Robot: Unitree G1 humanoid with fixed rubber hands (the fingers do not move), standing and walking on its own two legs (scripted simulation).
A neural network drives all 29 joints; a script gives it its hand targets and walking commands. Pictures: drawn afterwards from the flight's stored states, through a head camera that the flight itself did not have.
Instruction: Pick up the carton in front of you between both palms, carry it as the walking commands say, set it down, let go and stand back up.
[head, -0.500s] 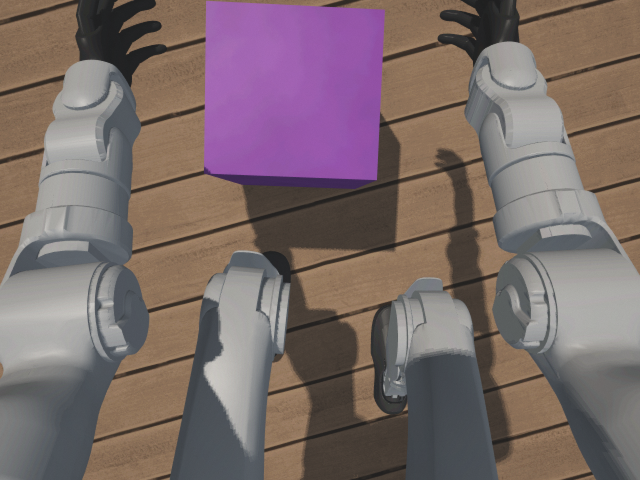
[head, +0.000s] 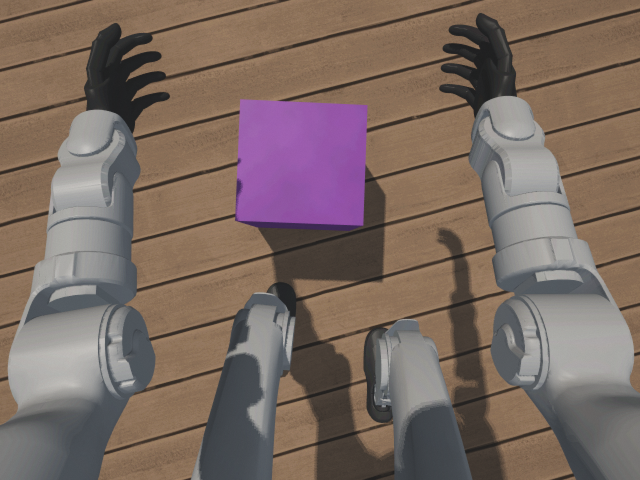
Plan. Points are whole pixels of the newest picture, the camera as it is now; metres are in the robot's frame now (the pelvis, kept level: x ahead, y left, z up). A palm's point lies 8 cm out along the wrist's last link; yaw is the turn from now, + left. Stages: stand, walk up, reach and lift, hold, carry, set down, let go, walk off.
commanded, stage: set down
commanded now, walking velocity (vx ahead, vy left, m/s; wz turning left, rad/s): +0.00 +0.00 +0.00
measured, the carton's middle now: (303, 175) +0.49 +0.10 -0.45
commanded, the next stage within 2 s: let go in 0.12 s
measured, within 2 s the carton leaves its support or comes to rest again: neither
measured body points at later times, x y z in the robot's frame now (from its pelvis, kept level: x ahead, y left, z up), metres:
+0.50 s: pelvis +0.05 +0.02 +0.13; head +0.29 +0.05 +0.50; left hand +0.39 +0.29 +0.01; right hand +0.45 -0.14 +0.01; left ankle +0.12 +0.12 -0.54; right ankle +0.05 -0.13 -0.54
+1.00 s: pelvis +0.09 -0.01 +0.20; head +0.16 +0.00 +0.64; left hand +0.25 +0.24 +0.12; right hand +0.30 -0.22 +0.11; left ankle +0.12 +0.12 -0.54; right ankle +0.05 -0.13 -0.54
